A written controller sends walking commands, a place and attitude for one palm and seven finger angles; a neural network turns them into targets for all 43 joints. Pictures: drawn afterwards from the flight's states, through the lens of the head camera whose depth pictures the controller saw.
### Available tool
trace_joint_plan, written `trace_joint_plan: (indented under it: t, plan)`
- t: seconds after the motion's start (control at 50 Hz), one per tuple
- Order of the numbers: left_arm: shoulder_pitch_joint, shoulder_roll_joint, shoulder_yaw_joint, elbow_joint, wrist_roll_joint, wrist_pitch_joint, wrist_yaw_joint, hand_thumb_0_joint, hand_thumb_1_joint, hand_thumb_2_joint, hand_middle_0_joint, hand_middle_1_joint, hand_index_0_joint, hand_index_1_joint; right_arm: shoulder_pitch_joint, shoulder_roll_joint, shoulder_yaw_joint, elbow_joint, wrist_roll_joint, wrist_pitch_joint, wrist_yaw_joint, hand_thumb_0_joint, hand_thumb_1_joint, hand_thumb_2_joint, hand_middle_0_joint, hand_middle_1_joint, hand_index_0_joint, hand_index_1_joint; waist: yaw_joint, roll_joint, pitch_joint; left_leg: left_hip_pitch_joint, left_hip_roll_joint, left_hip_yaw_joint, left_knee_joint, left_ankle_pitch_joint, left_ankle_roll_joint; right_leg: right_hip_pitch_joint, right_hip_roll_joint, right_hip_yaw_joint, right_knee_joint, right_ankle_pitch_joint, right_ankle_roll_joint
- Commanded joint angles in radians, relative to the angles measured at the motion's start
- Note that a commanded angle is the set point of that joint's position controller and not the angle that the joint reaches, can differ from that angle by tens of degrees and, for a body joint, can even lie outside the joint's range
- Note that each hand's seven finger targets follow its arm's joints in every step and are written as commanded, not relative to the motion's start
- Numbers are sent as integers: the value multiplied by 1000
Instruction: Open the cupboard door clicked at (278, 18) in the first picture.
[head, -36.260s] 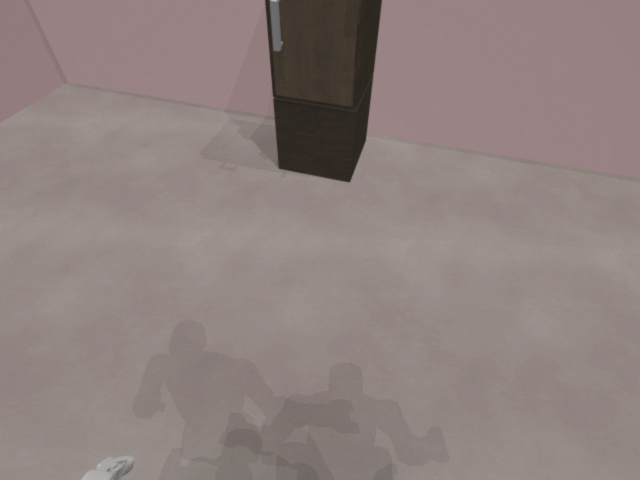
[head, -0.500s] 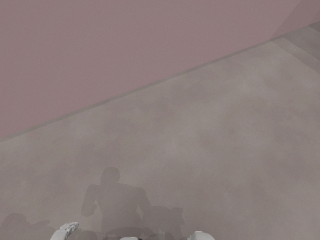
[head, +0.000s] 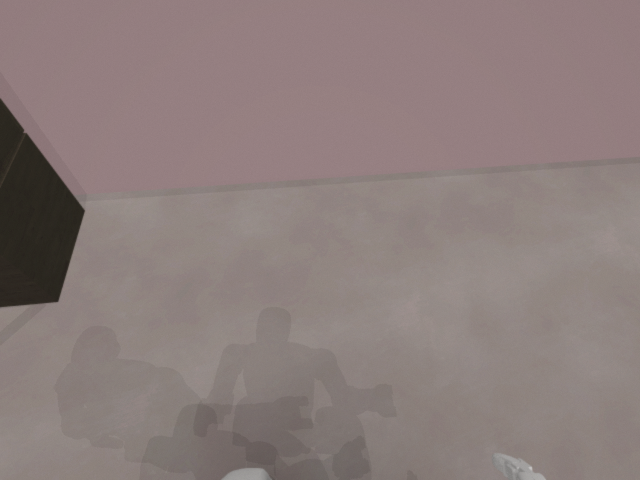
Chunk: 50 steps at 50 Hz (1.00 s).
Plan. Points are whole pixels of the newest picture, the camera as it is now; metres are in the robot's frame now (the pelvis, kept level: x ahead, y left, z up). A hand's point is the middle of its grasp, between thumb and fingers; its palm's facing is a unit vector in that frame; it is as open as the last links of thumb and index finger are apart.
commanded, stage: turn to face it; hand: left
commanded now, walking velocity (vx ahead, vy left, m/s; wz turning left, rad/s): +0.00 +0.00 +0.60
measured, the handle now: out of the picture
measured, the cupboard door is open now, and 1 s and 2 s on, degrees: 51 51 51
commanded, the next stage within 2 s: take the last steps up to it in 1.58 s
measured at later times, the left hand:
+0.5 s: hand out of the picture +0.07 +0.17 -0.13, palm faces +0.25 -0.92 -0.31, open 7.4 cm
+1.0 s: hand out of the picture -0.09 +0.16 -0.17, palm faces +0.60 -0.76 -0.26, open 7.4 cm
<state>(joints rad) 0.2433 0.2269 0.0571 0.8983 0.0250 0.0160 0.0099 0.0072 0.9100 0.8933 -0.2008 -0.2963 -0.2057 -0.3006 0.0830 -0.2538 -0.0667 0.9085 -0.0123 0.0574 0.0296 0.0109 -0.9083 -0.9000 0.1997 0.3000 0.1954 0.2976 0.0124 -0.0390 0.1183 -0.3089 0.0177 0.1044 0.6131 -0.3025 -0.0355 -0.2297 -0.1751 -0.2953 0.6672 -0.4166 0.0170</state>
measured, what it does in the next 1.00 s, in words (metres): steps on the spot, turning left: right foot, then left foot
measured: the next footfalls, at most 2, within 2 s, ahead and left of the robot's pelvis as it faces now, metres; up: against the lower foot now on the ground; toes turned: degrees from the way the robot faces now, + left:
right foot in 0.42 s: +0.06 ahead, -0.15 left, +0.00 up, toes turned +11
left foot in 0.88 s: -0.02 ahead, +0.07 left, +0.00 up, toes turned +37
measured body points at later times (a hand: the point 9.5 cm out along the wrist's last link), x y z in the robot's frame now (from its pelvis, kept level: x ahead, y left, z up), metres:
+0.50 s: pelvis +0.00 -0.06 +0.01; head +0.07 -0.08 +0.45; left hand +0.05 +0.22 -0.11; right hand +0.13 -0.29 -0.16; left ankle -0.02 +0.09 -0.67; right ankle +0.02 -0.16 -0.72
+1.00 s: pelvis +0.00 -0.05 +0.00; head +0.03 +0.00 +0.45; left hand -0.12 +0.20 -0.15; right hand +0.25 -0.18 -0.12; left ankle -0.05 +0.04 -0.72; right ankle +0.05 -0.19 -0.66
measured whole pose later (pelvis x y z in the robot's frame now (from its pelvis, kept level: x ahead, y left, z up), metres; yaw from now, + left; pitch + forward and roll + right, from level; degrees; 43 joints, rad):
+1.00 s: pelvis +0.00 -0.05 +0.00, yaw +36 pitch +1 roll +0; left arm 0.21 0.28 0.08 0.93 0.02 0.07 0.01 0.01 0.91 0.89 -0.20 -0.30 -0.20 -0.30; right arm 0.10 -0.22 -0.05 0.89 -0.02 0.03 0.00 0.01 -0.91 -0.90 0.20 0.30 0.20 0.30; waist 0.02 -0.06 0.10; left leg -0.31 -0.01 0.03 0.60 -0.30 0.03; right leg -0.46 -0.13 -0.07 1.11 -0.49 0.07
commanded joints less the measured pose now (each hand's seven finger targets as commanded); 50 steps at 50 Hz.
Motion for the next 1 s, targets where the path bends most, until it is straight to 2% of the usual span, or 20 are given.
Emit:
trace_joint_plan:
  t: [0.0,0.02,0.06,0.12,0.18,0.28,0.36,0.38,0.4,0.42,0.46,0.52,0.72,0.8,0.82,0.84,0.86,0.88,0.92,0.98]
  plan:
    - [-117,107,24,-142,-8,2,8,0,900,900,-200,-300,-200,-300,271,-284,-72,-9,-5,-29,-24,0,-900,-900,200,300,200,300,-139,278,-273,381,431,-550,-210,799,291,-397,48,238,488,-273,57]
    - [-141,116,25,-155,-6,4,10,0,900,900,-200,-300,-200,-300,241,-261,-63,-21,-8,-30,-30,0,-900,-900,200,300,200,300,-117,168,-219,308,408,-469,-213,684,288,-386,26,267,508,-215,47]
    - [-115,113,36,-101,-5,10,8,0,900,900,-200,-300,-200,-300,122,-200,-48,-54,-13,-37,-48,0,-900,-900,200,300,200,300,-69,262,-196,225,290,-406,-236,558,236,-379,41,303,536,-96,62]
    - [-77,115,37,-70,-2,16,-4,0,900,900,-200,-300,-200,-300,80,-174,-36,-72,-8,-46,-49,0,-900,-900,200,300,200,300,-29,173,-182,183,209,-326,-255,486,186,-338,64,300,517,21,69]
    - [-82,105,34,-76,-5,17,-2,0,900,900,-200,-300,-200,-300,88,-181,-39,-68,-10,-47,-44,0,-900,-900,200,300,200,300,-26,137,-179,167,200,-348,-267,416,194,-310,82,297,421,26,74]
    - [-120,93,26,-106,-11,13,-1,0,900,900,-200,-300,-200,-300,82,-188,-50,-68,-16,-34,-36,0,-900,-900,200,300,200,300,-34,204,-155,82,179,-403,-258,288,192,-188,130,270,172,-16,66]
    - [-3,106,34,-83,-18,-8,4,0,900,900,-200,-300,-200,-300,35,-175,-57,-84,-6,-26,-36,0,-900,-900,200,300,200,300,23,191,-203,-44,120,-419,-134,294,139,96,165,251,-179,157,52]
    - [49,166,47,-73,-9,-20,11,0,900,900,-200,-300,-200,-300,37,-127,-52,-93,4,-27,-32,0,-900,-900,200,300,200,300,48,32,-229,-183,40,-352,-14,107,78,263,32,371,-334,174,23]
    - [63,263,66,-72,6,-26,20,0,900,900,-200,-300,-200,-300,35,-57,-42,-116,7,-31,-28,0,-900,-900,200,300,200,300,61,-294,-221,-349,-113,-147,253,-260,-10,319,-264,667,-399,282,-90]
    - [44,263,56,-82,-1,-21,25,0,900,900,-200,-300,-200,-300,20,-112,-53,-117,-1,-25,-26,0,-900,-900,200,300,200,300,57,-245,-202,-305,-58,-181,473,-334,-4,165,-356,666,-390,390,-166]
    - [-74,160,34,-99,-7,-22,28,0,900,900,-200,-300,-200,-300,41,-95,-53,-68,-8,-8,-20,0,-900,-900,200,300,200,300,-12,-209,-125,-323,-12,-185,635,-205,-12,103,-214,494,-349,460,-150]
    - [-79,125,21,-102,-9,-27,24,0,900,900,-200,-300,-200,-300,57,-65,-41,-44,-3,4,-3,0,-900,-900,200,300,200,300,-32,-167,-119,-301,-1,-129,622,-92,-36,123,-128,292,-309,607,-105]
    - [53,172,47,-45,5,-26,23,0,900,900,-200,-300,-200,-300,-56,-31,-14,-70,2,-7,1,0,-900,-900,200,300,200,300,39,-177,-139,-163,3,-17,186,-154,-23,221,-205,207,-233,729,-131]
    - [21,198,59,-45,-1,-22,12,0,900,900,-200,-300,-200,-300,25,-62,-19,-60,-1,-20,-3,0,-900,-900,200,300,200,300,-15,-146,-168,45,-21,13,-47,-12,7,118,-201,136,-111,647,-78]
    - [4,185,57,-50,-8,-19,9,0,900,900,-200,-300,-200,-300,97,-98,-30,-45,-4,-27,-2,0,-900,-900,200,300,200,300,-61,-37,-210,201,8,-38,-166,131,28,21,-175,103,36,560,-34]
    - [-10,127,47,-85,-17,-12,1,0,900,900,-200,-300,-200,-300,177,-216,-61,-32,-13,-37,-10,0,-900,-900,200,300,200,300,-107,262,-259,374,266,-398,-219,432,153,-247,-27,62,282,51,47]
    - [-90,93,24,-130,-13,-2,6,0,900,900,-200,-300,-200,-300,238,-282,-74,-19,-9,-30,-23,0,-900,-900,200,300,200,300,-134,339,-248,375,412,-568,-239,742,276,-392,51,174,441,-281,64]
    - [-111,122,26,-138,-7,6,10,0,900,900,-200,-300,-200,-300,232,-271,-65,-13,-9,-27,-29,0,-900,-900,200,300,200,300,-118,220,-238,339,423,-487,-225,671,303,-394,27,261,495,-245,47]
    - [-123,115,35,-103,-4,11,7,0,900,900,-200,-300,-200,-300,123,-209,-50,-54,-13,-35,-45,0,-900,-900,200,300,200,300,-73,229,-186,209,298,-431,-258,458,242,-377,32,288,517,-101,60]
    - [-65,117,39,-63,-2,20,-5,0,900,900,-200,-300,-200,-300,57,-175,-34,-68,-10,-43,-46,0,-900,-900,200,300,200,300,-23,191,-141,140,203,-324,-281,409,180,-334,58,293,507,27,68]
